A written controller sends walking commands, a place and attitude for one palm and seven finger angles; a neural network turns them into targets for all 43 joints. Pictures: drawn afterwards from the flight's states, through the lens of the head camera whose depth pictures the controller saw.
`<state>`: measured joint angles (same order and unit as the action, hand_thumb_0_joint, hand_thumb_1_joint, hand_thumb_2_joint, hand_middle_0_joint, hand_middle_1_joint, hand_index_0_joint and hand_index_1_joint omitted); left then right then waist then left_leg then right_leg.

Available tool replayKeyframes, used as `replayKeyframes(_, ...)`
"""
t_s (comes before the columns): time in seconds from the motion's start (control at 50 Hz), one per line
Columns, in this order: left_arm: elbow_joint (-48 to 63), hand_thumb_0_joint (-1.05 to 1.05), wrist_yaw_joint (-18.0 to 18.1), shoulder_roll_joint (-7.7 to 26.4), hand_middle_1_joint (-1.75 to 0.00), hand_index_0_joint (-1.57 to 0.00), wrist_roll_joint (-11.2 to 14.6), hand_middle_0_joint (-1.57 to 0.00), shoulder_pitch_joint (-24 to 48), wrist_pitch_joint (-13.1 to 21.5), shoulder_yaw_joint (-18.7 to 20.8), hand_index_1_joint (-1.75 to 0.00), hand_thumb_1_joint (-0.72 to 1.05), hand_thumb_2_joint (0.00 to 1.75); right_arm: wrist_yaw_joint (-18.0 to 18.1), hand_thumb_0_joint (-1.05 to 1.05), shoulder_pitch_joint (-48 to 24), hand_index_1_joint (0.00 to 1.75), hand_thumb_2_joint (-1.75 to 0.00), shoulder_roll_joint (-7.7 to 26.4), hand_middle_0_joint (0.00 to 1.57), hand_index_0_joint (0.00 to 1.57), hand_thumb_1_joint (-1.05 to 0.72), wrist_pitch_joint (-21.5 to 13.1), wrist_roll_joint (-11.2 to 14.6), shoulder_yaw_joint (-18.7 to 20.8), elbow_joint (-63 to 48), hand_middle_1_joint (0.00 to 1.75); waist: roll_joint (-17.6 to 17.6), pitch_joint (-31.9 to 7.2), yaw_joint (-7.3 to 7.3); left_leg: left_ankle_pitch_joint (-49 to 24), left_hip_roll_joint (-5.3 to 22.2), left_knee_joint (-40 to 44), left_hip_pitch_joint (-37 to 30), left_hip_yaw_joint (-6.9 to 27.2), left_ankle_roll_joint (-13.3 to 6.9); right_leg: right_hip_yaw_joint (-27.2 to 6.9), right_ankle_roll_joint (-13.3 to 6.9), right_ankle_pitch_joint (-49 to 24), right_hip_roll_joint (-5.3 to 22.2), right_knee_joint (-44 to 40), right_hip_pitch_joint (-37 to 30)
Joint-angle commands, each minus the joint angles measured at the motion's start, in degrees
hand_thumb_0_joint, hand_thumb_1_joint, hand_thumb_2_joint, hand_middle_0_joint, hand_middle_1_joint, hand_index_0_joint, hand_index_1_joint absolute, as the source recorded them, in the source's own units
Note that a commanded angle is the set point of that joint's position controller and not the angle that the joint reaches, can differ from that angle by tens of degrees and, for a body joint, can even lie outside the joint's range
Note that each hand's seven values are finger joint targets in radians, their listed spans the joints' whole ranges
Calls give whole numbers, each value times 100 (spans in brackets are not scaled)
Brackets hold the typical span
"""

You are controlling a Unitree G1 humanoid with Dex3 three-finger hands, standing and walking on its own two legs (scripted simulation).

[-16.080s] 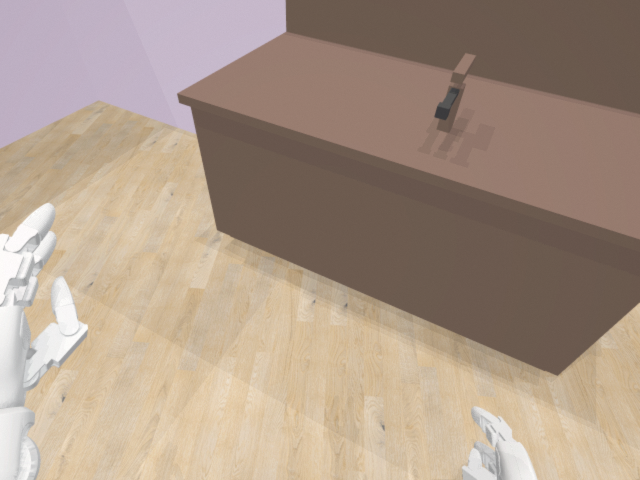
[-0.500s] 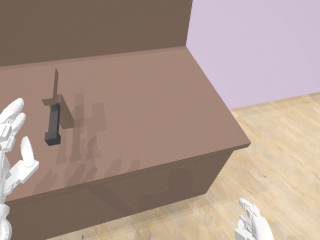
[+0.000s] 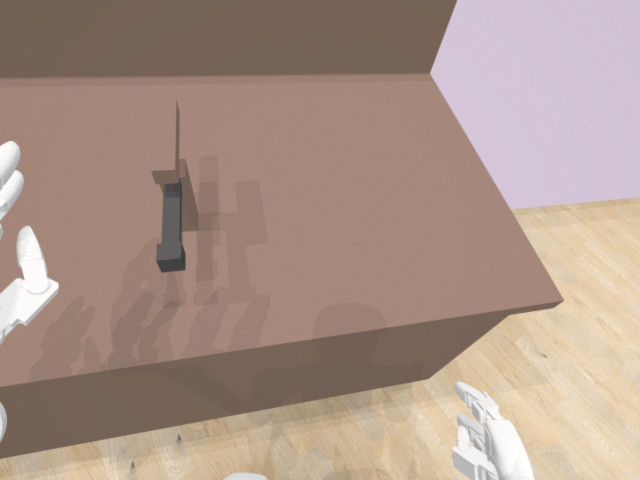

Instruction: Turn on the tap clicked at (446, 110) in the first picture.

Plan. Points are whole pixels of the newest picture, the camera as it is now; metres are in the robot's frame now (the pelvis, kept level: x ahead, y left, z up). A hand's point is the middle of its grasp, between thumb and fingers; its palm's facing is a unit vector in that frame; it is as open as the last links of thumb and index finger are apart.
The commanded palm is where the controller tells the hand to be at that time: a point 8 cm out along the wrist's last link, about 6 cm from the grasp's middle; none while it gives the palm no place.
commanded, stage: come to a stop and stand still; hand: left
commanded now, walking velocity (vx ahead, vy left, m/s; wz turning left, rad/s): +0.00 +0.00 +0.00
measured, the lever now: (171, 257) +0.34 +0.23 +0.05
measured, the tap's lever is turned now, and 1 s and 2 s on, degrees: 0 0 0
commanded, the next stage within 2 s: look again from close up in 0.20 s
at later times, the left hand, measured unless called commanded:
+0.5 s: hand (90, 333) +0.20 +0.22 +0.16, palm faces +0.35 -0.87 -0.35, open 7.4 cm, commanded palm +0.14 +0.26 +0.18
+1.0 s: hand (67, 268) +0.23 +0.24 +0.19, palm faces +0.40 -0.81 -0.43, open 7.4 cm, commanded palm +0.15 +0.25 +0.18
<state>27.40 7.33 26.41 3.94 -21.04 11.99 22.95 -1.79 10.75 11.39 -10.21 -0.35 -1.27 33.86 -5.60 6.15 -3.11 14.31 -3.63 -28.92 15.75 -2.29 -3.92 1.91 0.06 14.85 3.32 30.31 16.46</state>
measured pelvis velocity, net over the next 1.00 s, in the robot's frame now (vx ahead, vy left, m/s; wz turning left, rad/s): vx -0.03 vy -0.02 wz -0.06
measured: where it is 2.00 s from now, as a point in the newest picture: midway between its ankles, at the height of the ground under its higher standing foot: outside the picture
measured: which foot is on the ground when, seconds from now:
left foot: down 0.00-1.00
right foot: down 0.00-1.00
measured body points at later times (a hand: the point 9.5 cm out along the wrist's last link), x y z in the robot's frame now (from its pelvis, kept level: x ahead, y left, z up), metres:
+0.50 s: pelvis -0.03 -0.02 +0.01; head -0.01 +0.00 +0.46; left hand +0.17 +0.26 +0.18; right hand +0.15 -0.26 -0.06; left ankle +0.01 +0.07 -0.74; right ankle +0.00 -0.14 -0.74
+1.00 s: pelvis -0.03 -0.02 +0.00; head +0.01 -0.02 +0.45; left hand +0.20 +0.28 +0.22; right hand +0.13 -0.25 -0.08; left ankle +0.01 +0.07 -0.74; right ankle +0.00 -0.14 -0.74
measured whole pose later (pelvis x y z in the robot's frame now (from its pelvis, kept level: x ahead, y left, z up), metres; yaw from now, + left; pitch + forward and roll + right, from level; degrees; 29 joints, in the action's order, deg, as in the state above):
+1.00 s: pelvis -0.03 -0.02 +0.00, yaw -4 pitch +0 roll -1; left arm 20.3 4.6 23.8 3.1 -15.2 13.3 25.8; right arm -1.3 12.0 12.6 -8.4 1.6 -0.1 33.0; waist 1.8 5.0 -2.1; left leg 12.0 0.9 -27.4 15.3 -4.9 -2.4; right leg 0.1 0.3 8.7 -0.9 23.3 14.3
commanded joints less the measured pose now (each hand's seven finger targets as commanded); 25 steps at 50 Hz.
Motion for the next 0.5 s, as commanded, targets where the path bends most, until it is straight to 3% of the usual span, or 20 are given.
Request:
replayKeyframes(0.0,1834,0,48,632,-30,-20,-12,-20,195,480,344,-30,90,90,-30,0,-283,30,-90,867,20,20,-90,-362,55,371,-832,30,1753,-1868,107,-3992,1299,515,-1383,847,514,-8,-93,86,-33,328,-54)
replayKeyframes(0.06,1342,0,-3,444,-30,-20,11,-20,-32,407,340,-30,90,90,-14,0,-200,30,-90,895,20,20,-90,-228,59,367,-838,30,993,-1486,177,-3365,1296,554,-947,843,622,-41,-99,-451,14,-179,-257)
replayKeyframes(0.1,938,0,-6,544,-30,-20,33,-20,-99,317,548,-30,90,90,46,0,-302,30,-90,896,20,20,-90,-138,140,370,-854,30,743,-1407,191,-2774,1155,661,-743,771,724,-144,-107,-1048,21,-372,-508)
replayKeyframes(0.12,779,0,-55,324,-30,-20,59,-20,-128,320,393,-30,90,90,77,0,-272,30,-90,843,20,20,-90,-67,105,328,-868,30,532,-1342,203,-2469,1132,714,-602,746,739,-85,-90,-1175,17,-476,-587)
replayKeyframes(0.14,801,0,-59,480,-30,-20,73,-20,37,316,486,-30,90,90,115,0,-316,30,-90,874,20,20,-90,-37,142,353,-909,30,546,-1310,230,-2237,1086,775,-533,766,773,-148,-94,-1249,47,-516,-648)
replayKeyframes(0.18,672,0,-96,421,-30,-20,90,-20,45,296,463,-30,90,90,184,0,-420,30,-90,822,20,20,-90,25,141,306,-970,30,544,-1249,241,-1412,1034,916,-404,716,702,-242,-85,-1153,89,-689,-706)
replayKeyframes(0.2,819,0,-72,579,-30,-20,53,-20,111,284,578,-30,90,90,211,0,-506,30,-90,834,20,20,-90,43,168,307,-996,30,792,-1328,236,-1173,986,946,-439,677,647,-330,-103,-1179,86,-702,-786)
replayKeyframes(0.22,767,0,-101,346,-30,-20,67,-20,22,298,395,-30,90,90,228,0,-493,30,-90,776,20,20,-90,74,117,251,-1008,30,781,-1314,228,-918,973,977,-333,654,592,-277,-96,-1163,105,-793,-832)
replayKeyframes(0.28,1109,0,-102,342,-30,-20,48,-20,157,285,257,-30,90,90,266,0,-555,30,-90,764,20,20,-90,22,140,221,-1085,30,948,-1309,253,-194,889,980,-288,656,440,-448,-122,-849,159,-980,-830)
replayKeyframes(0.3,1246,0,-66,535,-30,-20,18,-20,210,266,377,-30,90,90,286,0,-669,30,-90,775,20,20,-90,25,162,206,-1114,30,1091,-1263,238,-29,879,1016,-296,677,408,-502,-128,-734,149,-1020,-792)
replayKeyframes(0.32,1264,0,-76,319,-30,-20,15,-20,208,287,206,-30,90,90,300,0,-614,30,-90,757,20,20,-90,26,122,180,-1097,30,973,-1226,243,87,880,1027,-190,671,365,-439,-120,-658,137,-1075,-827)
replayKeyframes(0.4,1349,0,-1,597,-30,-20,-29,-20,248,243,409,-30,90,90,366,0,-618,30,-90,811,20,20,-90,-26,163,203,-1090,30,1055,-1132,250,206,845,979,-227,713,344,-571,-143,-416,162,-1229,-690)
replayKeyframes(0.42,1148,0,-8,412,-30,-20,-23,-20,147,243,299,-30,90,90,379,0,-571,30,-90,777,20,20,-90,-18,128,188,-1073,30,879,-1075,241,267,850,983,-158,682,321,-542,-130,-336,158,-1292,-674)
replayKeyframes(0.48,1027,0,-2,375,-30,-20,-25,-20,101,235,294,-30,90,90,401,0,-482,30,-90,813,20,20,-90,-43,149,231,-1058,30,944,-1035,267,267,834,908,-212,656,321,-627,-148,-207,179,-1405,-560)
